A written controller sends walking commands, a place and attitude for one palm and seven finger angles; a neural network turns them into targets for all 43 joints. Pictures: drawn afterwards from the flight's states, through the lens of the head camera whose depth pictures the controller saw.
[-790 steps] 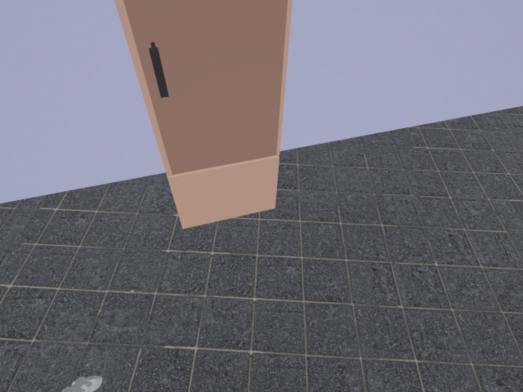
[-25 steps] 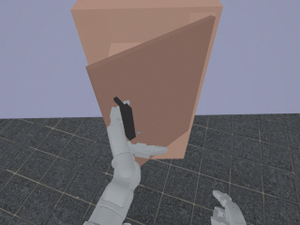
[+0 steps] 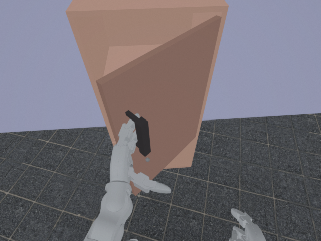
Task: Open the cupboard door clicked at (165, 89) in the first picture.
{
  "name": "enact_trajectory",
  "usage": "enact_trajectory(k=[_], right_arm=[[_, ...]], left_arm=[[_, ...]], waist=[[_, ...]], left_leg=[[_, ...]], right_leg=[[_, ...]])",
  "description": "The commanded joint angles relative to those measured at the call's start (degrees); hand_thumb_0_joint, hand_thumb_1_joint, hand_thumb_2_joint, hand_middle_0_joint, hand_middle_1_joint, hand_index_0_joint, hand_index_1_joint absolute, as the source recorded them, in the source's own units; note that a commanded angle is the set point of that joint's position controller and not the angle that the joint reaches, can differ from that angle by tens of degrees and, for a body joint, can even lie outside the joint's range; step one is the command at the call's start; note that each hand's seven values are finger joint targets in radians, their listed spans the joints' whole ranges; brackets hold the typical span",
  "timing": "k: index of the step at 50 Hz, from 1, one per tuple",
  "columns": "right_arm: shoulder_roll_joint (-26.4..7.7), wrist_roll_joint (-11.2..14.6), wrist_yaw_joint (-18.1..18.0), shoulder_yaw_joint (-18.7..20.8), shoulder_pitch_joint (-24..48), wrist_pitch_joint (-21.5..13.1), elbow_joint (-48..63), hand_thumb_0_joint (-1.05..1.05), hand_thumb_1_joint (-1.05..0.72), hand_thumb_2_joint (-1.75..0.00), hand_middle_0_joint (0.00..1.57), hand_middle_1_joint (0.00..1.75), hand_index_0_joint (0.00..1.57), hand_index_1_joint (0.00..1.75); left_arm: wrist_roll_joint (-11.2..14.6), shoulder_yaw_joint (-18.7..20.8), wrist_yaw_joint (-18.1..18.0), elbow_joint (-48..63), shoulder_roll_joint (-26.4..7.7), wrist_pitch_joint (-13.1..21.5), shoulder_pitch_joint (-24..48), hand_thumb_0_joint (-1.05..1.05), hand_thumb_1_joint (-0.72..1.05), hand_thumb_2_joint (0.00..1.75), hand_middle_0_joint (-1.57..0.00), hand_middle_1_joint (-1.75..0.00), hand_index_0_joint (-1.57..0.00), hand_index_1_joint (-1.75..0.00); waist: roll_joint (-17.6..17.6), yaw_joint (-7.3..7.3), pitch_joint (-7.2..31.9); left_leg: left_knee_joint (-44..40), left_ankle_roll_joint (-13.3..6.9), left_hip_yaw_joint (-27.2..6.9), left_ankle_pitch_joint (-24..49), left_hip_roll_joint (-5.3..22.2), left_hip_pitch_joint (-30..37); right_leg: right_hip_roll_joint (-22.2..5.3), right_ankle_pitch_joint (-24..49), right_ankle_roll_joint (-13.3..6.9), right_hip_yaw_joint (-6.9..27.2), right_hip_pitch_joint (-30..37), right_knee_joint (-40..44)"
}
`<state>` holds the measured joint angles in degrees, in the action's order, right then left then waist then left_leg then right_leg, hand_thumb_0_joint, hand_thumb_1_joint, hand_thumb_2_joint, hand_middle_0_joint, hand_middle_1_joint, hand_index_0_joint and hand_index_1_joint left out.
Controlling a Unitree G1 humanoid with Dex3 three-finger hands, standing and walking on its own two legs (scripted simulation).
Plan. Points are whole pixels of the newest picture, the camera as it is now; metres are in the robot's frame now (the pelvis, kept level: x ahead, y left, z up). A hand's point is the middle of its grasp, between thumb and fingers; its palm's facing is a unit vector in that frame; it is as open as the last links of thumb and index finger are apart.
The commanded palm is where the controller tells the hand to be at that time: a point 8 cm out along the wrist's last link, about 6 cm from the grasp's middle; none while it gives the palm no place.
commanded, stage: slide the hand sideways off the handle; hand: left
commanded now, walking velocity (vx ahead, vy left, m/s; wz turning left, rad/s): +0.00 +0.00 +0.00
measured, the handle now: (138, 133) +0.36 +0.08 +0.08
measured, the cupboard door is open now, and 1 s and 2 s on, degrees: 43 42 42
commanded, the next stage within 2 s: draw the hand back to the body in 0.66 s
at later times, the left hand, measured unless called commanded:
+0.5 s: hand (122, 181) +0.24 +0.10 +0.07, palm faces +0.10 -0.99 -0.03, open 16.3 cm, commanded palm +0.20 +0.16 +0.07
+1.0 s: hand (98, 188) +0.21 +0.14 +0.10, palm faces +0.09 -0.99 -0.05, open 16.3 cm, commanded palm +0.17 +0.20 +0.10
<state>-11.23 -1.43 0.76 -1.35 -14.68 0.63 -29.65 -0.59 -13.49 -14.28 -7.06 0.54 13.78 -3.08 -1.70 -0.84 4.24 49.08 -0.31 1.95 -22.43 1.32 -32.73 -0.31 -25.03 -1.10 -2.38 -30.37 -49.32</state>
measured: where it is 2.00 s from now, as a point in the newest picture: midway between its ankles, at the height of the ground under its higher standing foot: outside the picture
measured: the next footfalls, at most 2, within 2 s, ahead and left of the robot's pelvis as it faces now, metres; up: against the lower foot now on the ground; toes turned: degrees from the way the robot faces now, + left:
none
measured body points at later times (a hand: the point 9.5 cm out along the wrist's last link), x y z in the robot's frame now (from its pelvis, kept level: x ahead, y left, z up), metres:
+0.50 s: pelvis +0.02 -0.02 -0.01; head +0.05 -0.04 +0.44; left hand +0.22 +0.15 +0.08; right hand +0.21 -0.24 -0.09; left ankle +0.03 +0.12 -0.70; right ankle +0.00 -0.11 -0.70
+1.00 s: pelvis +0.02 -0.02 -0.01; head +0.03 -0.03 +0.44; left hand +0.20 +0.19 +0.10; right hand +0.20 -0.23 -0.08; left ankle +0.03 +0.12 -0.70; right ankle +0.00 -0.11 -0.70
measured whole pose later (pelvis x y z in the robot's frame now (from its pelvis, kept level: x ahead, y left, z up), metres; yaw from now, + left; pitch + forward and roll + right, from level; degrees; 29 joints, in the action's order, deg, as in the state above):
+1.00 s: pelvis +0.02 -0.02 -0.01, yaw +2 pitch +7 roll +0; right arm -12.4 1.1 -2.9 -1.0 -15.9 -6.1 -27.2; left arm 10.9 1.0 3.3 18.2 -9.4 14.1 -30.4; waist -3.1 0.8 6.5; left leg 52.2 1.0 -0.6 -25.1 1.8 -34.0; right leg 0.4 -28.0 -2.2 -4.7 -30.5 -51.5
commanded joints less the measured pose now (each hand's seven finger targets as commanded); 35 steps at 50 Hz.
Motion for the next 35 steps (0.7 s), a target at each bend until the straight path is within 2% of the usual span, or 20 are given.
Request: enact_trajectory(k=[1,4,6,8,13,15,16,20,22,23,25,27,28,31,33,35], right_arm=[[-5.6,0.5,-0.4,1.9,6.4,-2.8,11.1,0.0,-0.9,-0.9,0.2,0.3,0.2,0.3],[-5.7,0.6,-0.7,1.9,6.1,-3.1,11.3,0.0,-0.9,-0.9,0.2,0.3,0.2,0.3],[-5.6,0.6,-0.8,1.8,6.1,-3.3,11.6,0.0,-0.9,-0.9,0.2,0.3,0.2,0.3],[-5.8,0.5,-1.1,1.8,5.7,-3.5,11.4,0.0,-0.9,-0.9,0.2,0.3,0.2,0.3],[-5.7,0.6,-1.2,1.9,5.1,-4.2,12.0,0.0,-0.9,-0.9,0.2,0.3,0.2,0.3],[-5.9,0.8,-1.5,2.1,5.0,-4.6,12.1,0.0,-0.9,-0.9,0.2,0.3,0.2,0.3],[-5.7,0.8,-1.5,2.0,4.9,-4.8,12.3,0.0,-0.9,-0.9,0.2,0.3,0.2,0.3],[-6.0,0.8,-1.7,2.2,4.2,-5.6,12.7,0.0,-0.9,-0.9,0.2,0.3,0.2,0.3],[-6.1,0.8,-1.9,2.3,4.0,-6.0,12.8,0.0,-0.9,-0.9,0.2,0.3,0.2,0.3],[-6.1,0.9,-2.0,2.3,3.9,-6.2,12.8,0.0,-0.9,-0.9,0.2,0.3,0.2,0.3],[-6.4,1.1,-2.3,2.3,3.7,-6.7,12.7,0.0,-0.9,-0.9,0.2,0.3,0.2,0.3],[-6.5,1.2,-2.6,2.4,3.8,-7.2,12.6,0.0,-0.9,-0.9,0.2,0.3,0.2,0.3],[-6.6,1.2,-2.9,2.5,3.5,-7.5,12.5,0.0,-0.9,-0.9,0.2,0.3,0.2,0.3],[-6.6,1.5,-3.1,2.6,3.5,-8.3,12.6,0.0,-0.9,-0.9,0.2,0.3,0.2,0.3],[-6.8,1.7,-3.4,2.8,3.5,-8.8,12.3,0.0,-0.9,-0.9,0.2,0.3,0.2,0.3],[-7.0,1.8,-3.3,2.7,3.6,-9.4,12.5,0.0,-0.9,-0.9,0.2,0.3,0.2,0.3]], left_arm=[[0.7,2.4,0.8,17.9,-0.2,3.6,6.1,0.0,-0.5,0.3,-0.15,-0.3,-0.15,-0.3],[1.7,3.6,2.1,20.8,-1.4,3.7,1.1,0.0,-0.5,0.3,-0.15,-0.3,-0.15,-0.3],[2.1,3.8,2.9,22.2,-1.9,3.7,-1.0,0.0,-0.5,0.3,-0.15,-0.3,-0.15,-0.3],[2.5,5.1,3.9,22.6,-3.3,3.8,-2.7,0.0,-0.5,0.3,-0.15,-0.3,-0.15,-0.3],[3.8,6.1,6.7,27.2,-4.4,4.3,-7.9,0.0,-0.5,0.3,-0.15,-0.3,-0.15,-0.3],[4.3,7.9,7.7,27.2,-6.2,4.5,-11.4,0.0,-0.5,0.3,-0.15,-0.3,-0.15,-0.3],[4.6,7.4,8.4,28.3,-5.6,4.7,-12.3,0.0,-0.5,0.3,-0.15,-0.3,-0.15,-0.3],[5.8,9.0,10.5,30.5,-7.1,5.3,-17.0,0.0,-0.5,0.3,-0.15,-0.3,-0.15,-0.3],[6.3,10.1,11.7,31.8,-8.2,5.9,-18.8,0.0,-0.5,0.3,-0.15,-0.3,-0.15,-0.3],[6.5,10.0,12.4,31.8,-8.1,6.1,-19.8,0.0,-0.5,0.3,-0.15,-0.3,-0.15,-0.3],[7.3,11.0,13.9,31.7,-9.3,6.3,-20.6,0.0,-0.5,0.3,-0.15,-0.3,-0.15,-0.3],[8.0,11.7,15.2,32.6,-9.7,6.9,-19.9,0.0,-0.5,0.3,-0.15,-0.3,-0.15,-0.3],[8.5,13.0,15.7,32.5,-10.7,7.1,-20.9,0.0,-0.5,0.3,-0.15,-0.3,-0.15,-0.3],[9.8,13.9,17.2,32.8,-10.9,7.6,-23.4,0.0,-0.5,0.3,-0.15,-0.3,-0.15,-0.3],[10.4,14.4,17.8,33.5,-11.4,8.0,-22.0,0.0,-0.5,0.3,-0.15,-0.3,-0.15,-0.3],[10.6,12.8,18.2,33.5,-10.3,8.0,-22.3,0.0,-0.5,0.3,-0.15,-0.3,-0.15,-0.3]], waist=[[4.3,1.3,11.5],[4.8,1.44,10.7],[4.5,1.17,10.2],[5.6,0.86,9.0],[3.3,0.89,10.5],[4.5,0.97,10.7],[3.4,0.9,10.5],[4.9,0.82,10.6],[4.4,0.95,11.3],[4.9,0.57,10.7],[5.9,0.22,9.5],[4.5,0.27,9.4],[4.7,0.48,10.0],[5.3,0.79,10.2],[5.1,0.45,10.8],[4.1,0.2,9.7]], left_leg=[[-7.5,-0.9,-1.9,7.9,-1.3,7.8],[-7.1,-0.8,-1.7,8.4,-1.5,7.4],[-6.7,-0.9,-1.9,8.7,-1.5,7.2],[-6.2,-1.0,-2.0,8.9,-1.6,6.6],[-5.0,-0.9,-1.9,11.0,-2.0,6.7],[-4.4,-1.0,-1.9,11.6,-2.0,6.1],[-4.2,-1.0,-1.9,12.0,-2.1,6.0],[-3.0,-1.0,-2.0,12.3,-2.3,4.7],[-2.5,-0.9,-2.0,12.1,-2.4,4.2],[-2.2,-1.0,-2.1,12.2,-2.4,4.0],[-1.7,-1.0,-2.3,10.9,-2.5,2.4],[-1.2,-0.9,-2.4,9.9,-2.6,1.9],[-0.9,-0.9,-2.4,9.6,-2.7,1.6],[-0.2,-0.8,-2.6,9.5,-2.8,0.5],[0.2,-0.8,-2.7,9.4,-2.7,0.5],[0.3,-0.8,-2.8,8.8,-2.7,0.3]], right_leg=[[0.9,11.6,-0.7,-0.4,3.7,8.7],[0.9,13.1,-0.5,-0.1,4.1,8.7],[0.9,13.6,-0.4,-0.2,3.7,8.3],[0.9,14.5,-0.2,0.1,3.4,8.4],[0.8,18.3,-0.1,0.4,4.2,7.3],[0.7,20.0,0.1,1.0,4.9,7.3],[0.6,20.9,0.2,0.9,4.6,6.9],[0.3,23.5,0.8,1.5,5.2,6.6],[0.0,24.7,1.1,1.9,5.2,6.1],[0.0,25.3,1.3,1.8,4.8,6.0],[-0.3,24.2,1.6,2.5,4.4,6.5],[-0.5,22.8,1.7,3.1,3.7,6.5],[-0.5,22.1,1.7,3.2,3.7,6.6],[-1.0,22.5,2.1,4.1,4.3,6.7],[-1.0,22.2,2.2,4.1,3.7,6.5],[-0.8,19.7,1.9,3.9,2.5,6.6]])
